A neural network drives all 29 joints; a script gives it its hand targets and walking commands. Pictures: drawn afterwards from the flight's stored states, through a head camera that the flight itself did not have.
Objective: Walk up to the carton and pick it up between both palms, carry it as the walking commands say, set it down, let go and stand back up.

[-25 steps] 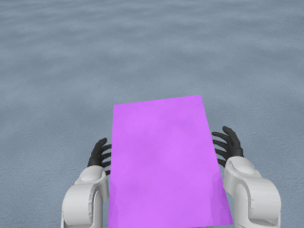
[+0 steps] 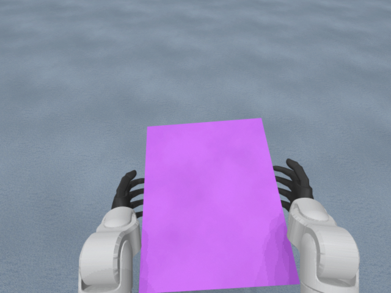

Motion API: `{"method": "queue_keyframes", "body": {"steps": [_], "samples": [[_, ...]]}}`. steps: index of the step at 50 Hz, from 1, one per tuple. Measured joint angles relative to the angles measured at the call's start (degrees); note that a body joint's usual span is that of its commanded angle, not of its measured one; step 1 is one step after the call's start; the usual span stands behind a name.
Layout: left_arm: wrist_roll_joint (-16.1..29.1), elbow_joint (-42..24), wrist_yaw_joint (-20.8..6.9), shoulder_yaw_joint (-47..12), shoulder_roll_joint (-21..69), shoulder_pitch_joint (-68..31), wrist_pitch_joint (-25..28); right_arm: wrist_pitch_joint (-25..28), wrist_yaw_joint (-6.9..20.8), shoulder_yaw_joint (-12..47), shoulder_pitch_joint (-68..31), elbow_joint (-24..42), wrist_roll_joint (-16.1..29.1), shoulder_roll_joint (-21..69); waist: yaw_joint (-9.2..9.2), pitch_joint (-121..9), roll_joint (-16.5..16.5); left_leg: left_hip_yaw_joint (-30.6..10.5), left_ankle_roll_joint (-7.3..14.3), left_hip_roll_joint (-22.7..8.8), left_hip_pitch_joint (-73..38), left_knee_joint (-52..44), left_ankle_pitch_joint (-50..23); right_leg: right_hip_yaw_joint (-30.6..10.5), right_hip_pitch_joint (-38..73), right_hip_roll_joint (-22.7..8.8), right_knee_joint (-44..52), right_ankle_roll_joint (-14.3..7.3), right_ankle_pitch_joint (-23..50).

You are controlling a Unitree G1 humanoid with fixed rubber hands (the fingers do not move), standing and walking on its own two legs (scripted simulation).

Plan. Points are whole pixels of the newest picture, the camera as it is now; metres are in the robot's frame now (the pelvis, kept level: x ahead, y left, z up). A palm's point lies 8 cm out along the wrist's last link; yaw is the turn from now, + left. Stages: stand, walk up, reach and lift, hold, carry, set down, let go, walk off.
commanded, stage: carry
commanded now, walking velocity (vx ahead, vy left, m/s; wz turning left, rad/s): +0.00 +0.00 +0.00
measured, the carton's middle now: (209, 207) +0.30 +0.01 +0.02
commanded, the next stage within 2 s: none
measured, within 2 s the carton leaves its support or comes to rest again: neither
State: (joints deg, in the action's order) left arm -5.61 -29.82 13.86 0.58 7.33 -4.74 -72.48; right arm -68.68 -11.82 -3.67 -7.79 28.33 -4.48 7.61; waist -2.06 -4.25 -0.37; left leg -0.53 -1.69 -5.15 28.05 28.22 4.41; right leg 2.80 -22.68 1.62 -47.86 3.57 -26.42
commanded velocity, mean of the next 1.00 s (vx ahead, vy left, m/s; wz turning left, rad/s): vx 0.00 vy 0.00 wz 0.00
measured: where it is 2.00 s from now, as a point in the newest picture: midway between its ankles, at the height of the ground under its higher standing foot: outside the picture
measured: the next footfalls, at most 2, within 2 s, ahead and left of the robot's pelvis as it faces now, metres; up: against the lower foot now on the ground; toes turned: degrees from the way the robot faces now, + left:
right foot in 0.06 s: -0.12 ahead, -0.13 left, +0.00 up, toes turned -2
left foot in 0.42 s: -0.15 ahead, +0.11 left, +0.00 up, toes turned +4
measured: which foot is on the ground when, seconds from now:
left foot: down 0.00-0.06, up 0.08-0.40, down 0.42-1.00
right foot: up 0.00-0.04, down 0.06-1.00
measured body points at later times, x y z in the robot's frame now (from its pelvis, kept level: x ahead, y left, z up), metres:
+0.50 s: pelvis -0.17 -0.01 +0.00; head -0.18 +0.00 +0.45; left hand +0.07 +0.16 +0.08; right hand +0.11 -0.15 +0.10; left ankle -0.19 +0.11 -0.73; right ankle -0.10 -0.12 -0.73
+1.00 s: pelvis -0.22 -0.04 +0.00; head -0.24 -0.05 +0.45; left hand +0.04 +0.12 +0.07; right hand +0.05 -0.19 +0.09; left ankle -0.19 +0.11 -0.73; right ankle -0.16 -0.13 -0.73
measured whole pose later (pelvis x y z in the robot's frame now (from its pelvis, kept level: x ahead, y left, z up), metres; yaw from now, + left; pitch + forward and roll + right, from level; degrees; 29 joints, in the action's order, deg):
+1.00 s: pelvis -0.22 -0.04 +0.00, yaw +1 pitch +3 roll +1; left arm -8.1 -17.8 10.1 2.4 7.3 -3.9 -67.7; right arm -65.9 -10.7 -4.7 -8.2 17.5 -5.2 7.6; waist 1.7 -7.7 -0.6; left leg 1.1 -2.1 -2.6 21.3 30.6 12.7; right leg 3.5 -23.7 0.1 -30.7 -2.1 -10.7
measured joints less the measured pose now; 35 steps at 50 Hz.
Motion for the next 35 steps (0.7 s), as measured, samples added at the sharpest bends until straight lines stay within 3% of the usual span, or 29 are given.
{"method": "queue_keyframes", "body": {"steps": [2, 3, 4, 7, 10, 14, 19, 21, 22, 24, 28, 31, 33, 35], "samples": [[-0.17, 0.73, -0.27, 0.07, 0.03, -0.61, -0.59, -0.17, 0.16, 0.06, 0.53, -0.19, -0.50, -0.06, 0.37, -1.44, -0.87, 0.25, -0.65, -0.23, 2.01, -1.08, -2.54, 0.48, 7.07, -0.34, 13.13, -0.58, 1.41], [-0.29, 1.70, -0.60, 0.02, 0.06, -0.75, -0.52, -0.39, -0.05, -0.10, 0.85, -0.25, -0.37, -0.12, 0.32, -1.77, -1.77, 0.36, -1.06, -0.69, 2.89, -0.87, -3.33, 0.53, 8.72, -0.09, 17.28, -2.33, 4.42], [-0.23, 2.95, -0.96, -0.32, 0.08, -0.36, -0.26, -0.66, -0.19, -0.50, 1.51, -0.54, -0.26, -0.18, 0.68, -1.40, -3.36, -0.63, -1.46, -1.07, 3.21, 0.21, -0.67, 0.79, 8.86, 0.76, 17.92, -3.79, 6.34], [-0.17, 5.24, -2.36, -1.35, -0.02, 2.88, -0.83, -2.62, -0.54, -0.66, 5.02, -0.91, 0.23, -0.29, 2.31, -2.88, -2.57, 0.28, -2.83, 2.15, 5.79, 13.44, 11.48, -0.33, 7.65, -1.26, 17.95, -5.15, 8.33], [-0.53, 4.65, -2.88, -0.88, 0.06, 4.75, -0.58, -3.20, -1.32, 0.49, 5.46, -0.90, 0.86, -0.29, 4.13, -2.77, -1.28, 1.37, -2.35, 3.90, 6.28, 25.22, 11.62, -1.67, 6.93, -2.98, 19.99, -4.97, 11.27], [-0.69, 3.43, -3.34, 0.74, 0.06, 4.14, 0.94, -2.78, -2.02, 1.57, 3.71, 0.18, 1.61, -0.29, 5.48, -2.98, 0.33, 1.06, -2.67, 3.17, 2.05, 24.58, 12.31, -0.84, 4.57, -3.19, 20.23, -5.36, 13.73], [-1.06, 2.85, -2.42, 0.04, 0.00, 2.84, 0.60, -2.40, -2.02, 0.80, 1.19, -0.78, 1.07, -0.15, 3.66, -4.95, 1.63, 1.65, -2.50, 3.98, -7.48, 10.09, 16.33, 0.46, -0.14, -3.14, 19.22, -5.49, 15.62], [-1.19, 3.11, -1.93, -0.17, -0.03, 2.35, 0.11, -2.52, -1.78, 0.45, 0.14, -1.76, 0.54, -0.05, 3.13, -5.03, 0.80, 2.30, -1.79, 3.86, -11.96, 1.85, 13.56, 1.49, -1.84, -2.84, 18.39, -5.07, 16.26], [-1.19, 3.70, -1.81, 0.16, -0.06, 2.07, 0.02, -2.38, -1.67, 0.42, -0.12, -2.68, 0.51, -0.01, 2.99, -4.77, 1.23, 2.36, -0.22, 4.38, -12.76, -0.45, 14.77, 1.72, -2.63, -3.40, 17.63, -4.75, 16.36], [-0.97, 4.27, -1.47, 0.84, -0.06, 2.54, -0.89, -2.21, -1.20, 0.89, 0.26, -4.74, 0.31, -0.02, 1.99, -3.93, 2.80, 2.64, 1.47, 5.80, -12.64, -0.95, 12.90, 0.87, -2.71, -4.58, 17.40, -3.50, 16.26], [-1.51, 4.45, -1.86, 1.30, -0.05, 3.20, -1.38, -1.24, 0.31, 1.25, 0.77, -6.88, -0.31, -0.11, 0.72, -3.06, 3.01, 2.36, 2.04, 6.17, -11.40, 0.14, 11.09, 0.33, -2.39, -5.17, 12.67, -1.65, 13.08], [-1.09, 4.58, -1.30, 1.37, -0.05, 2.07, -0.58, 0.48, 0.23, 0.79, 0.15, -7.55, -0.30, -0.01, 0.17, -2.68, 3.01, 2.77, 1.89, 6.44, -10.08, 1.04, 10.78, -0.66, -0.42, -5.51, 12.57, -1.55, 11.23], [-1.84, 8.36, -2.52, 1.55, -0.03, 0.45, 2.00, 2.78, 1.41, -0.53, -0.90, -10.29, -1.71, 0.07, 0.15, -2.75, 1.41, 2.63, 1.71, 5.71, -9.23, 1.43, 10.42, -0.47, 0.42, -4.65, 15.27, -3.04, 11.05], [-1.30, 8.18, -2.06, 0.96, 0.03, -0.11, 2.34, 2.24, 0.47, -0.86, -0.56, -8.01, -1.21, 0.05, 0.83, -1.71, -0.08, 2.23, 1.39, 5.27, -9.09, 1.30, 9.69, -0.02, 0.52, -4.24, 15.90, -3.62, 13.02]]}}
